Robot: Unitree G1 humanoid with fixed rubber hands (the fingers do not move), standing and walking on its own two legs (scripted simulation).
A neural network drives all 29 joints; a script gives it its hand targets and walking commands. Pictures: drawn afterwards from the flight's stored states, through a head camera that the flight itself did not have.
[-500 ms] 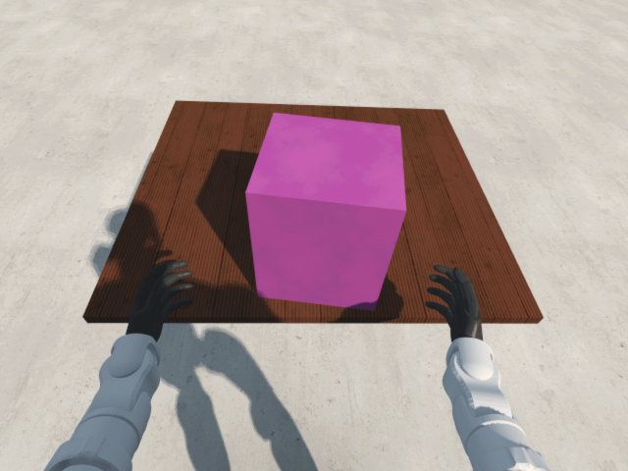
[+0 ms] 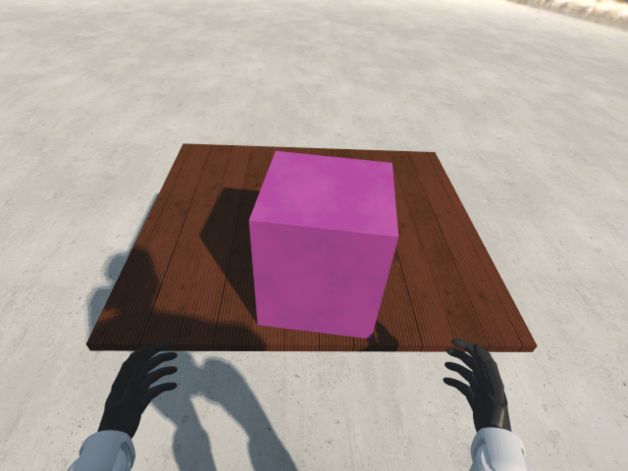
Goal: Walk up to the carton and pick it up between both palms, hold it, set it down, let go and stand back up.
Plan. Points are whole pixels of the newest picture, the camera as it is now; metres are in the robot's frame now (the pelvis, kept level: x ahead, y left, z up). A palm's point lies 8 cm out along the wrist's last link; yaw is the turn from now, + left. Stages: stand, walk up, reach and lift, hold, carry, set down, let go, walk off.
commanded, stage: set down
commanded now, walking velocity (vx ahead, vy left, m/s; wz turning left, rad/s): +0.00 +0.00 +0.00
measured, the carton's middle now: (323, 245) +0.51 -0.02 +0.01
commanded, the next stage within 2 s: let go in 1.64 s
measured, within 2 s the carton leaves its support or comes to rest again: neither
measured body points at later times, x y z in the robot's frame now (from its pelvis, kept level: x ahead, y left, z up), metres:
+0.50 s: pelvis +0.01 -0.01 +0.00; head -0.01 +0.00 +0.45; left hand +0.22 +0.22 -0.02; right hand +0.22 -0.22 -0.01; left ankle +0.04 +0.12 -0.74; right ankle +0.02 -0.15 -0.74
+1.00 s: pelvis +0.01 -0.01 +0.00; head +0.00 +0.00 +0.45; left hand +0.21 +0.23 -0.04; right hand +0.21 -0.22 -0.04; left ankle +0.04 +0.12 -0.74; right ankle +0.02 -0.15 -0.74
